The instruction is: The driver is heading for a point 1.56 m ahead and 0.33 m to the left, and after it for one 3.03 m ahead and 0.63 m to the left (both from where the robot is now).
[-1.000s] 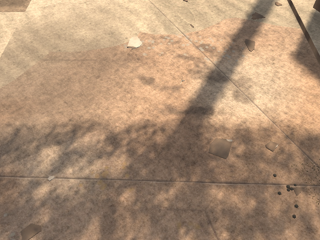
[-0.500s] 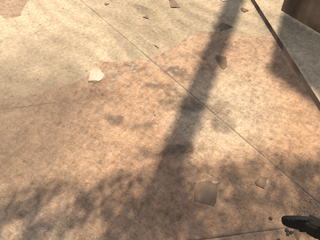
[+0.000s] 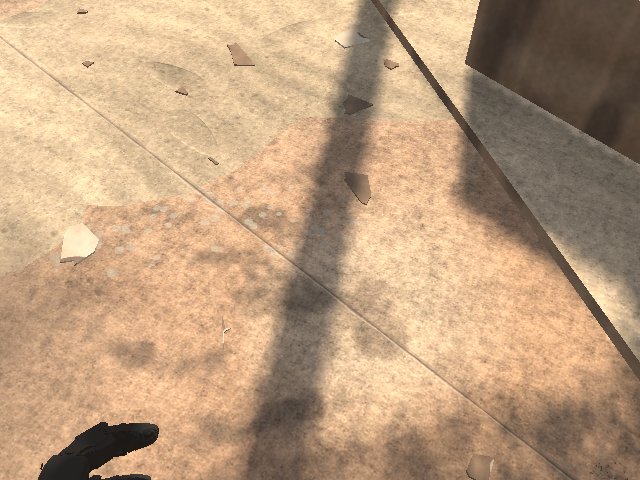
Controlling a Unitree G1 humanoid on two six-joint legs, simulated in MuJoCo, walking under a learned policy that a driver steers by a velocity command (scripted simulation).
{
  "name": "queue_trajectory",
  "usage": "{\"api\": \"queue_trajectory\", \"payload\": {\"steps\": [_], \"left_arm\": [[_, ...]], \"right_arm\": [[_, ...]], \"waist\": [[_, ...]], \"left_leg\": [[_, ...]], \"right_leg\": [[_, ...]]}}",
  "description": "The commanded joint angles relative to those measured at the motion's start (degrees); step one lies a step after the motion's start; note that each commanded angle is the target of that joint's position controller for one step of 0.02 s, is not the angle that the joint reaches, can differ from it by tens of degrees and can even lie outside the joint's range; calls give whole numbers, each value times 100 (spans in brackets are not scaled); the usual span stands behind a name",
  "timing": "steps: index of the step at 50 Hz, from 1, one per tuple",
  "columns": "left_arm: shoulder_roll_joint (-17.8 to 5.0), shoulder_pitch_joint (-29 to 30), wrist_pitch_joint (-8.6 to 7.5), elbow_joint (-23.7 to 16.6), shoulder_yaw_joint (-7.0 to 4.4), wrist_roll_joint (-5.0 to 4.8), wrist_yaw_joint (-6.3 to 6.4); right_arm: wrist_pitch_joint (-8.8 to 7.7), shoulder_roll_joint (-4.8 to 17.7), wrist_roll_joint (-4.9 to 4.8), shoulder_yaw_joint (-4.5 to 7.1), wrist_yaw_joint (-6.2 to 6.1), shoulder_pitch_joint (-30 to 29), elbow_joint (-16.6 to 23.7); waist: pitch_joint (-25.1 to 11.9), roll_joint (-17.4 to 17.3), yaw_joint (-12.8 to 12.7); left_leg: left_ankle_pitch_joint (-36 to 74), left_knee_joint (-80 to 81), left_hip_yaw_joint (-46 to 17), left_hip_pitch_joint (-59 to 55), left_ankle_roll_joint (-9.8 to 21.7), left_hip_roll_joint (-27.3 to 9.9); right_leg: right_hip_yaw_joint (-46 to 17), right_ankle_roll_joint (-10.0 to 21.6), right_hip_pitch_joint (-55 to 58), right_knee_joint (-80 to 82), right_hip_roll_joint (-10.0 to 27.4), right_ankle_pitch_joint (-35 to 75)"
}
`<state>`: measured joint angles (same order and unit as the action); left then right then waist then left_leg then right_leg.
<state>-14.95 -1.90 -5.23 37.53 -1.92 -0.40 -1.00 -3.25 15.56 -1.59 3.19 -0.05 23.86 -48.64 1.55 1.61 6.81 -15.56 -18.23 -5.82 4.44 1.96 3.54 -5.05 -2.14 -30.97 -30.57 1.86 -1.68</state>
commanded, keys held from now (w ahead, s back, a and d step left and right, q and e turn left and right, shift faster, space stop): w+q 0.68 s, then w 0.04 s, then w+e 0.28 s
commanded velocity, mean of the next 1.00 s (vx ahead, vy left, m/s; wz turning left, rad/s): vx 0.50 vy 0.00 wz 0.39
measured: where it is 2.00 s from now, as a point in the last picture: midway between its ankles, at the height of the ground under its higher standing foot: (185, 247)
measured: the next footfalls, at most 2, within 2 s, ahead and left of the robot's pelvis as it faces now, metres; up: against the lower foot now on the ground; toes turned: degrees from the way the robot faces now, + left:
right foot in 0.08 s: +0.20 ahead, -0.14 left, +0.00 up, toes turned +6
left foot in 0.58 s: +0.42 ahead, +0.19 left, +0.00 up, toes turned +23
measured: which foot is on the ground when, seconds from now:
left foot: down 0.00-0.08, up 0.10-0.56, down 0.58-1.00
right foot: up 0.00-0.06, down 0.08-0.58, up 0.60-1.00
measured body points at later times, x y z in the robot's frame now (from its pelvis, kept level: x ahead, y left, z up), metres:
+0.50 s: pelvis +0.25 +0.01 -0.01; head +0.29 +0.03 +0.44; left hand +0.18 +0.30 -0.13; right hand +0.54 -0.15 -0.09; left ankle +0.37 +0.18 -0.71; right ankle +0.16 -0.14 -0.74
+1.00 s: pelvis +0.51 +0.14 +0.00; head +0.53 +0.15 +0.44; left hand +0.58 +0.44 -0.10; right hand +0.69 -0.10 -0.11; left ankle +0.38 +0.17 -0.74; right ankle +0.75 +0.08 -0.70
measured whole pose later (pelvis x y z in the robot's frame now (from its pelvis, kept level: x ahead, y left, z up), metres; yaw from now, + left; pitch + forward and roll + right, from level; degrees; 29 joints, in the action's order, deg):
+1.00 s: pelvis +0.51 +0.14 +0.00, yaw +24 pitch +1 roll +2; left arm -15.9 -7.0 -4.4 43.0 -1.9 -1.2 -2.3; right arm -4.0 16.3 0.1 2.8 0.5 17.4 -43.6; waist 1.2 2.7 3.3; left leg -16.3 -13.0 0.4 -2.0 4.1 5.4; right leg -1.1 0.0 -36.9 -34.1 4.5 6.6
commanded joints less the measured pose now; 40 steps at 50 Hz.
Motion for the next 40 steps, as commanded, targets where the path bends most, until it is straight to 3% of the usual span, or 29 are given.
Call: {"api": "queue_trajectory", "payload": {"steps": [1, 3, 4, 5, 6, 7, 8, 10, 12, 17, 20, 24, 26, 27, 28, 29, 30, 31, 32, 33, 34, 35, 37, 40], "left_arm": [[-651, 131, -154, -414, -221, -49, -11], [-927, -745, -177, -196, -371, 12, 59], [-1294, -1679, -169, -96, -475, 94, 121], [-1680, -2050, -57, 72, -569, 115, 96], [-1181, -1965, -39, 72, -464, 62, 66], [-865, -1723, -41, 56, -371, 34, 70], [-716, -1405, -42, 54, -310, 60, 59], [-505, -1044, -51, 133, -251, 116, 48], [-536, -968, -106, 225, -288, 95, 51], [-865, -1025, -125, 454, -404, 80, 98], [-1032, -1197, -74, 575, -442, 34, 131], [-1244, -1474, 44, 764, -511, -87, 137], [-1420, -1470, 122, 781, -560, -129, 164], [-1498, -1450, 171, 776, -579, -151, 184], [-1442, -1404, 206, 755, -547, -162, 208], [-1194, -1536, 182, 668, -436, -10, 227], [-376, -2082, 36, 311, -157, 196, 131], [-877, -1436, -159, 296, -228, -7, 57], [-1123, -901, -250, 117, -294, -205, 25], [-1024, -845, -299, 114, -257, -139, 64], [-1029, -883, -295, 182, -280, 16, 108], [-1051, -1066, -231, 244, -305, 53, 104], [-903, -1284, -92, 362, -282, 79, 82], [-666, -958, 22, 320, -192, 70, 82]], "right_arm": [[-3, 1065, -21, 261, -69, -160, 361], [9, 831, 26, 189, -73, -249, 429], [-17, 474, 135, 62, -58, -333, 594], [-95, 112, 0, -51, -65, 342, 793], [-93, 667, -98, 71, -84, 241, 684], [-66, 923, -89, 159, -78, -220, 737], [-29, 864, -42, 171, -82, -393, 743], [47, 694, 0, 188, -33, -557, 827], [130, 479, -13, 152, 10, -646, 910], [151, 337, 27, 79, 123, -1217, 1198], [113, 297, 35, 29, 232, -1798, 1388], [138, 410, 29, 52, 336, -2303, 1689], [169, 585, 58, 142, 354, -2137, 1746], [192, 752, 65, 240, 343, -1698, 1669], [217, 1019, 45, 409, 292, -803, 1433], [282, 1480, 13, 604, 171, 161, 1204], [223, 2104, -33, 650, 148, -126, 1279], [139, 1573, 2, 497, 176, 54, 1453], [55, 1294, 60, 403, 197, -135, 1373], [14, 1182, 56, 363, 189, -457, 1383], [13, 1009, 74, 308, 173, -838, 1441], [4, 856, 159, 246, 145, -1072, 1526], [-39, 740, 177, 201, 112, -1185, 1491], [-112, 866, 176, 210, 48, -969, 1257]], "waist": [[-94, -769, -468], [-537, -698, -958], [-1323, -52, -1369], [-1975, 1698, -1088], [-1530, 1203, -1167], [-855, 741, -1208], [-546, 431, -1058], [-153, 530, -816], [-61, 511, -734], [45, 200, -789], [179, 108, -994], [315, 120, -1061], [74, 285, -852], [-226, 334, -567], [-688, 221, -66], [-1227, -367, 304], [-1777, -1867, -479], [-2304, -1079, 24], [-1422, -808, 53], [-955, -386, -207], [-640, -265, -453], [-570, -425, -675], [-541, -460, -813], [-277, -459, -699]], "left_leg": [[1041, 159, -1333, 509, 782, -1385], [1301, -826, -1143, 886, 500, -969], [450, -2465, -700, 1641, 274, -580], [-1744, -4138, -27, 3383, 8, 3], [-1726, -4991, -245, 4045, -48, -373], [-1207, -5220, -234, 4208, -57, -550], [-782, -5174, -134, 4019, -108, -723], [-316, -4858, -98, 3700, -166, -979], [-80, -4677, 6, 3550, -227, -1057], [1090, -3363, 124, 3584, -297, -1085], [1678, -2490, 413, 3331, -193, -978], [1268, -1912, 675, 3290, 71, -838], [675, -1820, 995, 2734, 299, -505], [465, -1757, 1166, 2080, 446, -259], [752, -1436, 1222, 791, 653, -3], [826, -1347, 193, -1002, 973, -538], [-300, -718, -3157, -2705, 2070, -2002], [-1044, 56, -4098, -2819, 2104, -2239], [-623, 182, -3298, -2212, 1818, -2089], [-57, 174, -2664, -1379, 1648, -1852], [624, 210, -2126, -612, 1518, -1633], [1169, 315, -1776, -97, 1472, -1513], [1908, 508, -1335, 393, 1500, -1423], [2447, 734, -628, 651, 1397, -1311]], "right_leg": [[118, 109, 1071, 388, -162, -21], [75, 403, 2496, 628, 42, -230], [-864, 769, 3882, 530, 1060, -493], [-3143, 1586, 5225, 1031, 2249, -1681], [-3573, 1607, 4877, 1332, 2208, -2691], [-2739, 1403, 4277, 1408, 1968, -2457], [-2064, 1285, 3699, 1520, 1709, -1768], [-1152, 1201, 2900, 1818, 1372, -857], [-614, 1246, 2572, 2068, 1295, -324], [413, 1277, 2598, 2267, 1258, 533], [902, 1156, 2689, 2266, 1233, 621], [1225, 972, 3320, 1965, 1438, 1109], [1444, 847, 3545, 1272, 1443, 2830], [1572, 770, 3523, 529, 1383, 3696], [1754, 601, 3082, -639, 1194, 3831], [1771, 338, 1677, -2401, 956, 2118], [1194, 11, -844, -4366, -220, -3133], [-7, 110, -1389, -4855, -197, -3239], [22, 228, -1779, -4733, 25, -2654], [37, 268, -1561, -4261, 255, -2161], [36, 217, -1172, -3774, 417, -1882], [2, 183, -742, -3547, 555, -1659], [143, 39, -393, -3206, 593, -1444], [269, -124, -538, -2418, 627, -551]]}}
Velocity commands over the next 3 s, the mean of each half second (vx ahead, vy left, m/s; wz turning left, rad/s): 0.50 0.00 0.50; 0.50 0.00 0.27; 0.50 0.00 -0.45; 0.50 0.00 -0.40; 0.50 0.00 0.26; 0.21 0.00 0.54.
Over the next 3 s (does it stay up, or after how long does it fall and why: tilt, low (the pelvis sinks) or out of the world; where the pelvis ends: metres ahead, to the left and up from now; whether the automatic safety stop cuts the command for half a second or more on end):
stays up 1.52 0.27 -0.01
